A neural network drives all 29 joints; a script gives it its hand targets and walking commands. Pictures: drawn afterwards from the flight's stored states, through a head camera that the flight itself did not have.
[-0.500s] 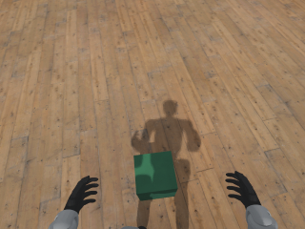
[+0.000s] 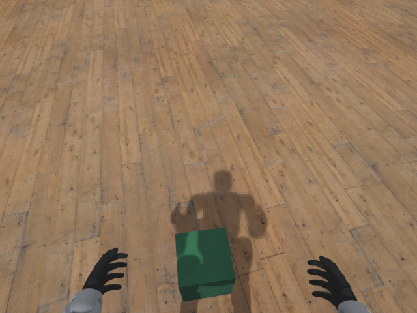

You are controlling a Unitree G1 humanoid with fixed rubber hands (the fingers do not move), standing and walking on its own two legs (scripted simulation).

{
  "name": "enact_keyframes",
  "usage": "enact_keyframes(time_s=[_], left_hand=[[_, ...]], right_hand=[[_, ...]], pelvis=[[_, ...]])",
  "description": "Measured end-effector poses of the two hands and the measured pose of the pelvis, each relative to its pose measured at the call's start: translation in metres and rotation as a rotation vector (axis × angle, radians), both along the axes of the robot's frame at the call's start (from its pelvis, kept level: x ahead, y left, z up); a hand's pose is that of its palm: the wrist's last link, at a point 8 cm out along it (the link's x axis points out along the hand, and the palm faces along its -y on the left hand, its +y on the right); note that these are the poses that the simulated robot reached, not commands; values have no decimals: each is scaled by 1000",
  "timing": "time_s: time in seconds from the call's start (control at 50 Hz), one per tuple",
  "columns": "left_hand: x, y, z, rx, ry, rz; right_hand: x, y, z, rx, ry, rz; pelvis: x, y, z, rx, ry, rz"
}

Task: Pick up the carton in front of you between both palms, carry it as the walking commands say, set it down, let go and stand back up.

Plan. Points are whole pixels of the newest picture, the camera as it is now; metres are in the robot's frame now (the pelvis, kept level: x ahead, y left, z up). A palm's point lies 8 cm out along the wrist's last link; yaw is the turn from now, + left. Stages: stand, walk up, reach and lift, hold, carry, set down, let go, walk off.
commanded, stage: stand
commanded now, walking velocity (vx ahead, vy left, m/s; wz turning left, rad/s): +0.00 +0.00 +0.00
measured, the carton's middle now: (204, 265) +0.39 +0.04 -0.65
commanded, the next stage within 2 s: none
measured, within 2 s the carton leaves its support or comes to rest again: neither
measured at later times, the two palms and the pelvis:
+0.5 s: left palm (67, 302) +0.15 +0.30 -0.10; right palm out of the picture +0.13 -0.27 -0.08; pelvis +0.01 +0.02 +0.00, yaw -1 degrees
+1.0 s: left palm out of the picture +0.11 +0.31 -0.10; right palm out of the picture +0.10 -0.28 -0.08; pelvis +0.00 +0.02 +0.01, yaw -2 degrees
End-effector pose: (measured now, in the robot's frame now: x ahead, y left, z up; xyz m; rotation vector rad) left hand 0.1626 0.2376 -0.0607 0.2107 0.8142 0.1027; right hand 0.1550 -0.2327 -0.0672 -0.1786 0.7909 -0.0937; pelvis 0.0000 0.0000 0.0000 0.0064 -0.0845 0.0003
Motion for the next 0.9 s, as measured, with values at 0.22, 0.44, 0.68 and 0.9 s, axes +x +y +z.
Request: enact_keyframes(time_s=[0.22,0.44,0.68,0.9], left_hand=[[-13,51,-26,105,55,16],[-15,62,-37,117,120,4],[-24,70,-37,137,158,6],[-44,75,-38,147,202,16]], right_hand=[[-19,-41,-7,-195,112,-44],[-21,-43,-9,-220,153,-67],[-32,-41,-17,-204,197,-78],[-47,-48,-17,-208,230,-86]], pelvis=[[6,10,-3,-10,77,-17],[14,19,-1,-10,81,-25],[13,22,2,-7,68,-27],[5,21,4,-7,56,-27]])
